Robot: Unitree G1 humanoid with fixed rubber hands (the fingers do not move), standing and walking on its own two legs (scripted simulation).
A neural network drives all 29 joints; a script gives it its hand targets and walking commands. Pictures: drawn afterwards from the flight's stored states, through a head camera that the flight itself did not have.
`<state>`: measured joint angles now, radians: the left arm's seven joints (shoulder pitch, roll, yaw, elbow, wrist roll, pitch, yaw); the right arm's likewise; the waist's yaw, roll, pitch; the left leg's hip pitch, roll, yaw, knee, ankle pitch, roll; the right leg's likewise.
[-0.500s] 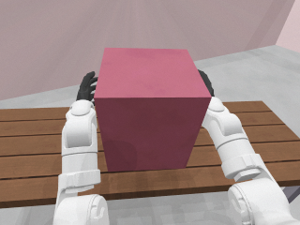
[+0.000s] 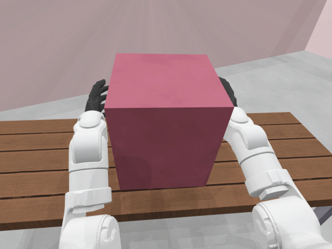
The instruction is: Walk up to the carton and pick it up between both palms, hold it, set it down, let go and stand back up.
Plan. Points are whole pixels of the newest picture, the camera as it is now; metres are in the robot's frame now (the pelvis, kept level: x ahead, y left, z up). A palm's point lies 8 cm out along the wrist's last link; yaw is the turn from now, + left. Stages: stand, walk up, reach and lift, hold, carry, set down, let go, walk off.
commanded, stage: hold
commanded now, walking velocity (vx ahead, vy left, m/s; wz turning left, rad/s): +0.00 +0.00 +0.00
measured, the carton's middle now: (163, 122) +0.37 +0.01 +0.18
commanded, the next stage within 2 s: none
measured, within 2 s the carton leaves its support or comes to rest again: neither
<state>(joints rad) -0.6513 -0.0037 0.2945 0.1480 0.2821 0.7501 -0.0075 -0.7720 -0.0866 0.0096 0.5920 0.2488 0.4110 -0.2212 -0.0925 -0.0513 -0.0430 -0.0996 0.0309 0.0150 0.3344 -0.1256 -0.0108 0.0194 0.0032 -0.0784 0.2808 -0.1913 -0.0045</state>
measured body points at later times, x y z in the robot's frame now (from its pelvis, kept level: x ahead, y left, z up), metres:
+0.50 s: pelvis +0.00 +0.00 +0.00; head -0.06 +0.03 +0.44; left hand +0.38 +0.16 +0.22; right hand +0.38 -0.15 +0.22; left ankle +0.04 +0.12 -0.75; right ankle -0.02 -0.11 -0.75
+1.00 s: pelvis +0.00 +0.00 +0.00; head -0.06 +0.03 +0.44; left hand +0.38 +0.16 +0.22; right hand +0.38 -0.15 +0.22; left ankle +0.04 +0.12 -0.75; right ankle -0.02 -0.11 -0.75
